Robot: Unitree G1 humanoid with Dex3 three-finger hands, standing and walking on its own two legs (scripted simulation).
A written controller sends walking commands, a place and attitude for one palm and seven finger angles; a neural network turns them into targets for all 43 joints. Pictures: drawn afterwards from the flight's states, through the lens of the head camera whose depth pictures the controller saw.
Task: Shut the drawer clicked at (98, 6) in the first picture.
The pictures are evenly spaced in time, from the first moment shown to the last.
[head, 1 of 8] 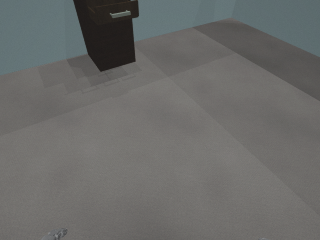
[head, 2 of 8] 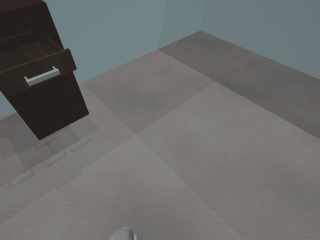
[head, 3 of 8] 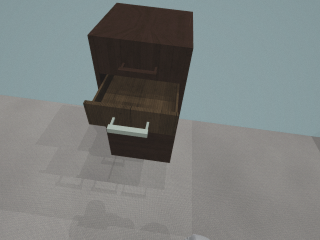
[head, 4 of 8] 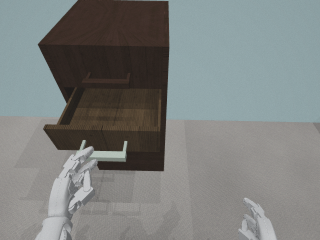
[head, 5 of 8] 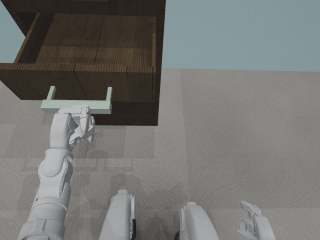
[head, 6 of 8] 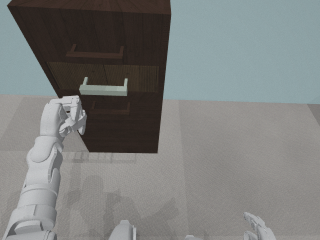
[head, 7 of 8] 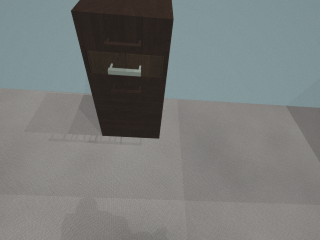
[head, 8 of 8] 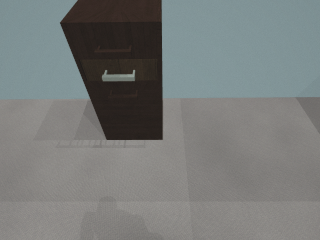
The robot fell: no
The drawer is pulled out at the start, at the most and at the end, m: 0.21 0.21 0.00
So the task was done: yes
